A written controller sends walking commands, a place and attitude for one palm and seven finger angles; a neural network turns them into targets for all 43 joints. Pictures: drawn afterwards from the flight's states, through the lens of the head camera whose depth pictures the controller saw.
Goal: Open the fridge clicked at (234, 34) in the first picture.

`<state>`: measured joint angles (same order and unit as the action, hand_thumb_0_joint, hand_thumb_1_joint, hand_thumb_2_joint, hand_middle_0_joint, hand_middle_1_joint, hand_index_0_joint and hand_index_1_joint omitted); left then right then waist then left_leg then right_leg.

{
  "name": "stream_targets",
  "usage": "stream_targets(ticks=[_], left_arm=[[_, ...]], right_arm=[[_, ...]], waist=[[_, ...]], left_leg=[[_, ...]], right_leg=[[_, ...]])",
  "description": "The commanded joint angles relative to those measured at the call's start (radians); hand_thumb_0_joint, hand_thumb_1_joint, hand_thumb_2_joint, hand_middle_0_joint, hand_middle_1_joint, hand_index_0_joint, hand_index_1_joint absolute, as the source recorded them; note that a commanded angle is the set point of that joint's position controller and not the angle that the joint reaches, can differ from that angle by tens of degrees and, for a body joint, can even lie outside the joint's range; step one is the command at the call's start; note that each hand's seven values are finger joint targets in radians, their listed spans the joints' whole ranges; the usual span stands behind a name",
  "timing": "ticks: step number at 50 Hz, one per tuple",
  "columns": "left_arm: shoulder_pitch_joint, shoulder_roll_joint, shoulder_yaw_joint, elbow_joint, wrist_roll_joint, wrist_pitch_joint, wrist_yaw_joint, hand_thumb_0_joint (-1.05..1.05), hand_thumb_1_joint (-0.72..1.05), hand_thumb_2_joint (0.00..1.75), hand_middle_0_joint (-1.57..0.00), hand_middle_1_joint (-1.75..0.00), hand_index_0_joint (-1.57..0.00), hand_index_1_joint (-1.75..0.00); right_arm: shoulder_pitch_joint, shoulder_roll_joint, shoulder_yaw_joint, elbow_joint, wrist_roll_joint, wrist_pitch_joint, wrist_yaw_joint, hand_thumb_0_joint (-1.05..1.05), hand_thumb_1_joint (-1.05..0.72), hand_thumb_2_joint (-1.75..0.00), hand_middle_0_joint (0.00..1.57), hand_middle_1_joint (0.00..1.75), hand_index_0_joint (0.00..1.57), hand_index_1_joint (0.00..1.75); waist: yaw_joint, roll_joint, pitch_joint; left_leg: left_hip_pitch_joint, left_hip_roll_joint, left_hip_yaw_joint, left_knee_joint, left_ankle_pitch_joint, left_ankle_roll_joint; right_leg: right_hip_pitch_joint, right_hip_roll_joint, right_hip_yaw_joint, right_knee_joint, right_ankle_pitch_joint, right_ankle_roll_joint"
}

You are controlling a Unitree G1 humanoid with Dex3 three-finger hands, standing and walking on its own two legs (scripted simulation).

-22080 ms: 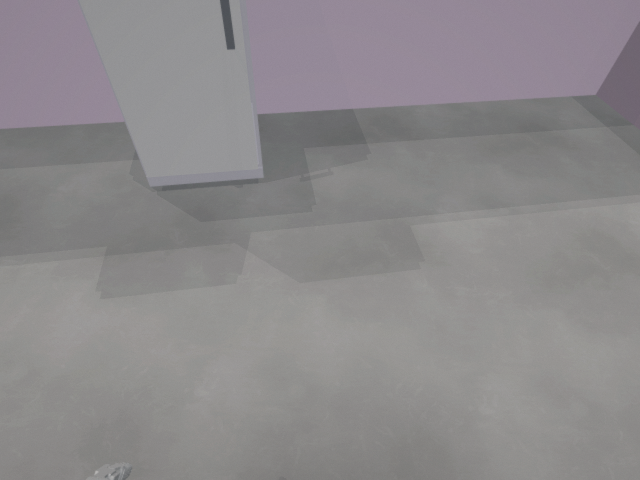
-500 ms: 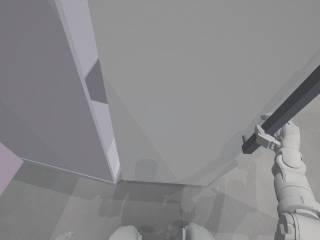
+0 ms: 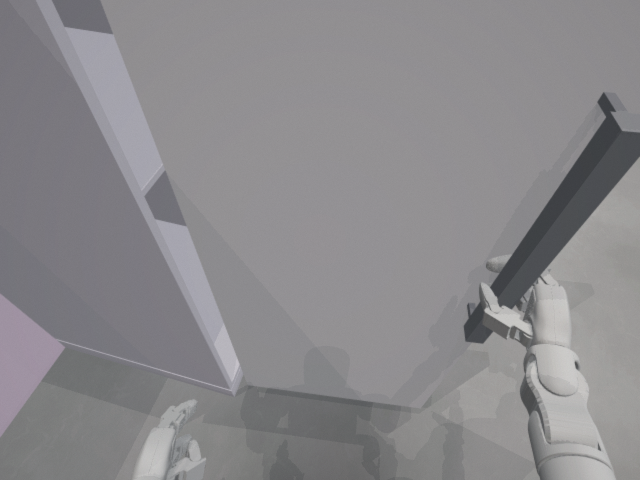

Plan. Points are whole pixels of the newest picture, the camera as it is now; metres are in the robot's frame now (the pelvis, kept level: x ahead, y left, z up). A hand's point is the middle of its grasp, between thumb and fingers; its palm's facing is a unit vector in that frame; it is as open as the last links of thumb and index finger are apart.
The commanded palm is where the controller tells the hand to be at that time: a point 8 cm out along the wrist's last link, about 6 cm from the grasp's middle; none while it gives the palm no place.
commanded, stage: stop walking and hold the door back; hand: right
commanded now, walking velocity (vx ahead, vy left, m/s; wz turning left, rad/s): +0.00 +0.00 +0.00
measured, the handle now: (523, 249) +0.38 -0.21 +0.10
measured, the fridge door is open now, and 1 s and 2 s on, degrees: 82 82 81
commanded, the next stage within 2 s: loosen the grip on the handle in 0.08 s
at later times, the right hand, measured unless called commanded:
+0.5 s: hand (495, 316) +0.33 -0.19 +0.03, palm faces +0.17 +0.96 -0.21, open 10.5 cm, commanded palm +0.30 -0.24 +0.04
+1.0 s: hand (521, 323) +0.34 -0.24 +0.00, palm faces +0.20 +0.96 -0.22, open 14.4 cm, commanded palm +0.31 -0.29 +0.02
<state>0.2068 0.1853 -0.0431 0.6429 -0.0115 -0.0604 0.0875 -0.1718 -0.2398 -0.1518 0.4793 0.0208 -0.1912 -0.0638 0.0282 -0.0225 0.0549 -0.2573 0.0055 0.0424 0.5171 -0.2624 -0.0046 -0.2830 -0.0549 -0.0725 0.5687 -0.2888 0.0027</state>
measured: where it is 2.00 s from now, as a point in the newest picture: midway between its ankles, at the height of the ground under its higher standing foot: outside the picture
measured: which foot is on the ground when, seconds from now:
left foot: down 0.00-1.00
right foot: down 0.00-1.00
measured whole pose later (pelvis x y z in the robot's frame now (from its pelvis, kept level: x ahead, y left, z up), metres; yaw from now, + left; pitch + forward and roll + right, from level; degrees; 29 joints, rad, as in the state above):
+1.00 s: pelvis -0.01 +0.00 -0.03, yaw -1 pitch +9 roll +1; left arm 0.27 0.25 -0.01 0.63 -0.02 -0.10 0.04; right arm -0.27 -0.32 -0.23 0.63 0.03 -0.24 0.03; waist 0.01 0.00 -0.08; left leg -0.57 0.03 0.05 0.78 -0.36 -0.01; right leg -0.59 -0.03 -0.04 0.80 -0.37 -0.01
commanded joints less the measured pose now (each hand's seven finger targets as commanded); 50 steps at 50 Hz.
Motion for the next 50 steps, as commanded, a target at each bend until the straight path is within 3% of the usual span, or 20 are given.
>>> stream_targets(ticks=[1, 7, 8, 9, 10, 11, 12, 13, 15, 17, 21, 23, 25, 28, 29, 42, 43, 44, 47, 50], left_arm=[[-0.001, 0.183, 0.067, -0.082, 0.002, -0.026, 0.041, 0.00, 0.90, 0.90, -0.20, -0.30, -0.20, -0.30], [-0.004, 0.186, 0.061, -0.052, 0.002, -0.017, 0.056, 0.00, 0.90, 0.90, -0.20, -0.30, -0.20, -0.30], [-0.001, 0.191, 0.063, -0.044, 0.000, -0.017, 0.057, 0.00, 0.90, 0.90, -0.20, -0.30, -0.20, -0.30], [0.045, 0.190, 0.154, -0.136, 0.014, -0.024, 0.008, 0.00, 0.90, 0.90, -0.20, -0.30, -0.20, -0.30], [-0.078, 0.189, 0.085, -0.129, 0.002, -0.094, -0.007, 0.00, 0.90, 0.90, -0.20, -0.30, -0.20, -0.30], [0.047, 0.211, 0.123, -0.116, -0.037, -0.104, -0.024, 0.00, 0.90, 0.90, -0.20, -0.30, -0.20, -0.30], [0.044, 0.205, 0.104, -0.092, -0.025, -0.101, -0.036, 0.00, 0.90, 0.90, -0.20, -0.30, -0.20, -0.30], [0.044, 0.209, 0.106, -0.086, -0.011, -0.096, -0.049, 0.00, 0.90, 0.90, -0.20, -0.30, -0.20, -0.30], [0.022, 0.204, 0.103, -0.118, -0.003, -0.097, -0.064, 0.00, 0.90, 0.90, -0.20, -0.30, -0.20, -0.30], [0.009, 0.214, 0.100, -0.146, -0.009, -0.096, -0.064, 0.00, 0.90, 0.90, -0.20, -0.30, -0.20, -0.30], [0.003, 0.223, 0.093, -0.159, -0.024, -0.104, -0.040, 0.00, 0.90, 0.90, -0.20, -0.30, -0.20, -0.30], [0.010, 0.226, 0.089, -0.161, -0.030, -0.108, -0.029, 0.00, 0.90, 0.90, -0.20, -0.30, -0.20, -0.30], [0.014, 0.223, 0.086, -0.154, -0.030, -0.114, -0.022, 0.00, 0.90, 0.90, -0.20, -0.30, -0.20, -0.30], [0.030, 0.224, 0.085, -0.139, -0.029, -0.123, -0.020, 0.00, 0.90, 0.90, -0.20, -0.30, -0.20, -0.30], [0.047, 0.233, 0.089, -0.126, -0.020, -0.120, -0.018, 0.00, 0.90, 0.90, -0.20, -0.30, -0.20, -0.30], [0.078, 0.215, 0.098, -0.138, -0.011, -0.104, -0.045, 0.00, 0.90, 0.90, -0.20, -0.30, -0.20, -0.30], [0.090, 0.226, 0.094, -0.111, -0.009, -0.095, -0.038, 0.00, 0.90, 0.90, -0.20, -0.30, -0.20, -0.30], [0.089, 0.224, 0.091, -0.115, -0.008, -0.089, -0.040, 0.00, 0.90, 0.90, -0.20, -0.30, -0.20, -0.30], [0.077, 0.220, 0.095, -0.133, -0.012, -0.084, -0.037, 0.00, 0.90, 0.90, -0.20, -0.30, -0.20, -0.30], [0.080, 0.222, 0.094, -0.123, -0.013, -0.081, -0.030, 0.00, 0.90, 0.90, -0.20, -0.30, -0.20, -0.30]], right_arm=[[-0.265, -0.262, -0.113, -0.107, 0.015, -0.030, -0.038, 0.00, -0.90, -0.90, 0.45, 1.40, 0.45, 1.40], [-0.395, -0.235, -0.065, 0.085, 0.006, -0.036, -0.031, 0.00, -0.90, -0.90, 0.45, 1.40, 0.45, 1.40], [-0.425, -0.261, -0.082, 0.117, 0.004, -0.040, -0.033, 0.00, -0.90, -0.90, 0.45, 1.40, 0.45, 1.40], [-0.876, -0.672, -0.375, -0.266, -0.109, -0.082, -0.011, 0.00, -0.90, -0.90, 0.45, 1.40, 0.45, 1.40], [-0.646, -0.231, -0.055, 0.146, -0.070, 0.002, 0.071, 0.00, -0.78, -0.84, 0.45, 1.40, 0.45, 1.40], [-0.450, -0.183, -0.093, 0.086, 0.017, 0.014, 0.086, 0.00, -0.66, -0.78, 0.45, 1.40, 0.45, 1.40], [-0.414, -0.150, -0.080, 0.053, 0.006, -0.001, 0.098, 0.00, -0.54, -0.73, 0.45, 1.40, 0.45, 1.40], [-0.428, -0.250, -0.155, 0.005, 0.010, -0.025, 0.081, 0.00, -0.42, -0.67, 0.45, 1.40, 0.45, 1.40], [-0.413, -0.195, -0.083, -0.023, -0.012, -0.066, 0.058, 0.00, -0.17, -0.55, 0.45, 1.40, 0.45, 1.40], [-0.434, -0.215, -0.081, -0.021, -0.014, -0.086, 0.039, 0.00, 0.07, -0.43, 0.45, 1.40, 0.45, 1.40], [-0.518, -0.271, -0.086, -0.014, -0.004, -0.088, 0.021, 0.00, 0.55, -0.20, 0.42, 1.37, 0.42, 1.37], [-0.518, -0.291, -0.087, 0.005, 0.006, -0.078, 0.025, 0.00, 0.55, -0.20, 0.40, 1.33, 0.40, 1.33], [-0.568, -0.271, -0.058, -0.031, 0.011, -0.081, 0.030, 0.00, 0.55, -0.20, 0.37, 1.30, 0.37, 1.30], [-0.566, -0.256, -0.053, -0.011, 0.023, -0.089, 0.028, 0.00, 0.55, -0.20, 0.33, 1.25, 0.33, 1.25], [-0.475, -0.325, -0.133, 0.078, 0.017, -0.088, 0.028, 0.00, 0.55, -0.20, 0.32, 1.23, 0.32, 1.23], [-0.341, -0.228, -0.096, -0.119, 0.031, -0.098, 0.054, 0.00, 0.55, -0.20, 0.25, 1.15, 0.25, 1.15], [-0.383, -0.304, -0.153, -0.008, 0.016, -0.092, 0.051, 0.00, 0.55, -0.20, 0.25, 1.15, 0.25, 1.15], [-0.396, -0.286, -0.137, -0.006, 0.014, -0.095, 0.060, 0.00, 0.55, -0.20, 0.25, 1.15, 0.25, 1.15], [-0.403, -0.308, -0.152, -0.073, 0.021, -0.116, 0.086, 0.00, 0.55, -0.20, 0.25, 1.15, 0.25, 1.15], [-0.446, -0.325, -0.163, -0.063, 0.036, -0.122, 0.108, 0.00, 0.55, -0.20, 0.25, 1.15, 0.25, 1.15]], waist=[[-0.007, 0.008, -0.303], [-0.019, 0.039, -0.202], [-0.022, 0.049, -0.201], [-0.082, 0.316, -0.155], [0.022, 0.278, -0.405], [-0.032, 0.122, -0.447], [-0.036, -0.080, -0.420], [-0.046, -0.140, -0.381], [-0.032, -0.049, -0.345], [-0.022, 0.033, -0.325], [-0.007, 0.045, -0.279], [-0.010, 0.080, -0.282], [0.001, 0.023, -0.304], [0.005, 0.028, -0.301], [-0.014, 0.062, -0.285], [-0.019, 0.016, -0.437], [0.005, 0.051, -0.359], [0.004, 0.066, -0.348], [-0.013, -0.016, -0.421], [0.001, -0.010, -0.416]], left_leg=[[0.110, 0.097, -0.087, -0.019, 0.366, 0.014], [0.006, 0.081, -0.089, -0.099, 0.061, 0.001], [0.000, 0.085, -0.097, -0.109, 0.048, 0.002], [0.027, 0.098, -0.150, -0.184, 0.268, -0.015], [0.135, 0.001, -0.005, 0.058, 0.546, 0.043], [0.065, 0.000, 0.049, 0.081, 0.417, 0.038], [-0.059, 0.002, 0.032, 0.064, 0.330, 0.021], [-0.094, -0.001, 0.021, 0.046, 0.241, 0.022], [-0.125, -0.004, 0.018, 0.049, 0.101, 0.026], [-0.155, -0.003, 0.001, 0.040, -0.040, 0.024], [-0.189, 0.008, -0.042, -0.001, -0.240, 0.018], [-0.172, 0.011, -0.062, -0.019, -0.277, 0.014], [-0.175, 0.008, -0.059, -0.003, -0.243, 0.017], [-0.190, 0.003, -0.050, 0.010, -0.216, 0.018], [-0.186, 0.002, -0.050, 0.020, -0.196, 0.018], [-0.168, -0.013, -0.003, 0.150, 0.158, 0.022], [-0.221, -0.013, -0.003, 0.155, 0.124, 0.018], [-0.229, -0.011, -0.002, 0.158, 0.099, 0.016], [-0.211, -0.012, -0.011, 0.169, 0.110, 0.025], [-0.232, -0.016, -0.005, 0.180, 0.109, 0.025]], right_leg=[[0.101, -0.079, 0.073, -0.075, 0.315, -0.002], [0.065, -0.070, 0.092, -0.130, 0.130, -0.022], [0.063, -0.064, 0.087, -0.124, 0.121, -0.022], [0.025, -0.051, 0.048, -0.022, 0.127, -0.045], [0.063, 0.058, 0.005, -0.158, 0.410, -0.056], [0.140, 0.037, 0.021, -0.091, 0.516, -0.008], [0.176, 0.044, 0.022, -0.018, 0.522, 0.005], [0.136, 0.051, 0.025, -0.007, 0.381, 0.008], [0.017, 0.061, 0.024, -0.007, 0.156, -0.011], [-0.062, 0.061, 0.023, -0.004, 0.008, -0.023], [-0.139, 0.068, 0.015, -0.011, -0.175, -0.033], [-0.166, 0.073, 0.007, -0.004, -0.178, -0.037], [-0.146, 0.072, 0.013, 0.001, -0.158, -0.038], [-0.144, 0.067, 0.027, 0.013, -0.143, -0.037], [-0.180, 0.070, 0.026, 0.028, -0.117, -0.037], [-0.094, 0.047, 0.052, 0.110, 0.197, -0.027], [-0.152, 0.046, 0.056, 0.122, 0.147, -0.024], [-0.178, 0.051, 0.060, 0.121, 0.117, -0.026], [-0.134, 0.052, 0.056, 0.132, 0.145, -0.028], [-0.136, 0.048, 0.067, 0.143, 0.153, -0.024]])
